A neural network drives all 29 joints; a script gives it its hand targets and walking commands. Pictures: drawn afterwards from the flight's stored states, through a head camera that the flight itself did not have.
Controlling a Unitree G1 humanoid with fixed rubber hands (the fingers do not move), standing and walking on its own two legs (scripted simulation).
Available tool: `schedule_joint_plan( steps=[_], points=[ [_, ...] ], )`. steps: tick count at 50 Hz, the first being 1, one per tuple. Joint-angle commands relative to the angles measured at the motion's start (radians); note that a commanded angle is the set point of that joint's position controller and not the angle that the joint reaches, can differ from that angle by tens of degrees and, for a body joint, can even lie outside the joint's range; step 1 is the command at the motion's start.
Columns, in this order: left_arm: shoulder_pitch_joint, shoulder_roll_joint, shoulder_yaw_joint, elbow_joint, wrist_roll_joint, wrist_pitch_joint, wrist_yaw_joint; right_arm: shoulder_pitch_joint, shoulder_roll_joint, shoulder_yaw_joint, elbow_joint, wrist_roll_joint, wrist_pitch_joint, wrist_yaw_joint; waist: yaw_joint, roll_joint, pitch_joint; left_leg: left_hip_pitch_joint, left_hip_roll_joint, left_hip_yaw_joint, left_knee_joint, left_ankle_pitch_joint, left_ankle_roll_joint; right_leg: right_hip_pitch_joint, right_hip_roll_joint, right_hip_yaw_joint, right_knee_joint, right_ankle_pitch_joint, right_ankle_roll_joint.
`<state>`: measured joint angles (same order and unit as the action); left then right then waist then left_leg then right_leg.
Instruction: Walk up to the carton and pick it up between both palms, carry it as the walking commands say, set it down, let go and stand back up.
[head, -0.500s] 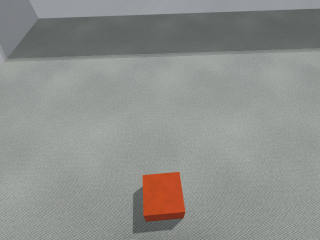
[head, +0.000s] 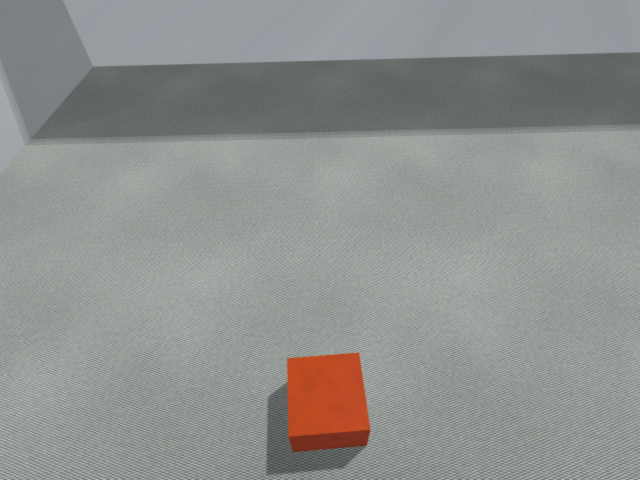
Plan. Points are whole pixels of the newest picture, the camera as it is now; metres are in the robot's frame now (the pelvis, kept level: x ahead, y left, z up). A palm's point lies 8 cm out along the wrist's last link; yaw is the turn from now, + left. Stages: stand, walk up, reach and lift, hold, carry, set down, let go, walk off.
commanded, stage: walk up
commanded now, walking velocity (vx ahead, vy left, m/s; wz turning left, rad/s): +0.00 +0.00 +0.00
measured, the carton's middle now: (326, 401) +0.46 +0.02 -0.70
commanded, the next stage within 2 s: stand in 0.04 s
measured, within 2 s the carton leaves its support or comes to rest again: neither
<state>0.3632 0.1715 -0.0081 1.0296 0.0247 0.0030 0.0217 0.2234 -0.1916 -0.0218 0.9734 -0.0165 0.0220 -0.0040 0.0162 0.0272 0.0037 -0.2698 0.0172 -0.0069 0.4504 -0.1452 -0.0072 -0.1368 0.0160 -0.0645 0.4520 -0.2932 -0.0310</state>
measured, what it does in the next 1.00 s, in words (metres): stands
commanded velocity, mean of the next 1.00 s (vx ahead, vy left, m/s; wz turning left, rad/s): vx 0.00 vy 0.00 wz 0.00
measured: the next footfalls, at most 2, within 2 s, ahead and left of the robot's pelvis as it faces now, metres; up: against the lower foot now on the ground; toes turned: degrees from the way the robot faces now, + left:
none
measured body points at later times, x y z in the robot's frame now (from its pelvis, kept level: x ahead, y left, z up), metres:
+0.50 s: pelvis +0.02 +0.01 +0.00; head +0.02 +0.01 +0.45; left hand +0.02 +0.24 -0.15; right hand +0.03 -0.21 -0.15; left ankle +0.05 +0.13 -0.74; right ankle -0.03 -0.10 -0.74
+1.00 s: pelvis +0.01 +0.01 -0.02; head +0.04 +0.01 +0.43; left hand +0.10 +0.25 -0.15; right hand +0.12 -0.23 -0.15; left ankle +0.05 +0.12 -0.74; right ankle -0.03 -0.10 -0.74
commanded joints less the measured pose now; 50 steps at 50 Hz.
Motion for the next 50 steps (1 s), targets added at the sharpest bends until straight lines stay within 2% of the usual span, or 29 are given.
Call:
schedule_joint_plan(
  steps=[1,4,10,16,24,44,45,46,47,48,49,50],
  points=[
    [0.009,0.098,0.018,-0.024,-0.007,-0.02,0.01,0.051,-0.077,-0.015,0.006,0.005,-0.015,-0.012,-0.035,-0.056,0.096,0.076,0.052,-0.059,-0.076,-0.016,0.038,-0.14,-0.133,0.153,-0.211,-0.06,-0.021],
    [0.009,0.099,0.027,-0.02,-0.012,-0.017,0.012,0.048,-0.067,-0.006,0.025,0.002,-0.02,-0.016,-0.029,-0.018,0.086,0.045,0.061,-0.065,-0.093,0.021,0.036,-0.084,-0.127,0.128,-0.177,0.013,-0.019],
    [0.025,0.082,0.029,-0.003,-0.012,-0.014,0.014,0.063,-0.064,-0.002,0.054,0.002,-0.029,-0.019,-0.022,0.002,0.05,0.042,0.075,-0.094,-0.12,0.043,0.042,-0.023,-0.116,0.093,-0.149,0.067,-0.017],
    [0.018,0.072,0.029,0.013,-0.013,-0.013,0.018,0.093,-0.06,-0.003,0.078,0.006,-0.033,-0.023,-0.026,-0.009,0.047,0.063,0.081,-0.105,-0.116,0.113,0.045,-0.008,-0.121,0.079,-0.149,0.098,-0.012],
    [0.017,0.065,0.026,0.039,-0.012,-0.013,0.024,0.11,-0.055,-0.004,0.098,0.008,-0.032,-0.027,-0.03,-0.021,0.059,0.08,0.078,-0.102,-0.109,0.145,0.048,-0.005,-0.126,0.073,-0.157,0.116,-0.008],
    [0.041,0.085,0.023,0.074,-0.011,-0.023,0.025,0.077,-0.065,-0.007,0.114,-0.001,-0.032,-0.029,-0.028,-0.025,0.064,0.071,0.077,-0.097,-0.1,0.127,0.051,-0.006,-0.132,0.082,-0.16,0.115,-0.019],
    [-0.31,0.185,-0.055,-0.277,-0.143,0.035,0.04,-0.274,-0.153,-0.003,-0.237,0.106,0.007,0.004,-0.084,-0.008,-0.104,-0.079,0.022,-0.029,0.115,-0.276,0.047,-0.358,-0.048,0.07,0.051,-0.228,0.001],
    [-0.66,0.17,-0.058,-0.627,-0.139,0.107,0.035,-0.576,-0.109,0.049,-0.444,0.147,0.072,-0.012,-0.064,-0.02,-0.113,-0.045,0.017,0.019,0.132,-0.307,0.051,-0.379,-0.065,0.083,0.043,-0.289,-0.009],
    [-0.649,0.127,-0.022,-0.652,-0.11,0.189,0.035,-0.5,-0.119,0.09,-0.405,0.137,0.151,-0.016,-0.01,-0.077,-0.021,-0.097,0.011,0.067,0.143,-0.281,0.079,-0.456,-0.087,0.05,0.045,-0.282,-0.012],
    [-0.607,0.156,0.0,-0.653,-0.099,0.271,0.028,-0.404,-0.117,0.052,-0.42,0.109,0.234,-0.012,0.011,-0.083,-0.041,-0.067,-0.001,0.086,0.172,-0.262,0.06,-0.545,-0.093,0.02,0.053,-0.317,-0.01],
    [-0.497,0.147,-0.002,-0.578,-0.107,0.372,0.022,-0.325,-0.106,0.057,-0.378,0.107,0.328,-0.013,-0.002,-0.11,-0.016,0.009,-0.004,0.076,0.188,-0.242,0.061,-0.633,-0.113,0.017,0.023,-0.342,-0.028],
    [-0.39,0.121,0.011,-0.507,-0.112,0.488,0.016,-0.26,-0.077,0.05,-0.354,0.086,0.435,-0.02,-0.011,-0.136,0.0,0.088,-0.008,0.076,0.216,-0.173,0.06,-0.709,-0.115,0.046,0.005,-0.302,-0.051]
  ],
)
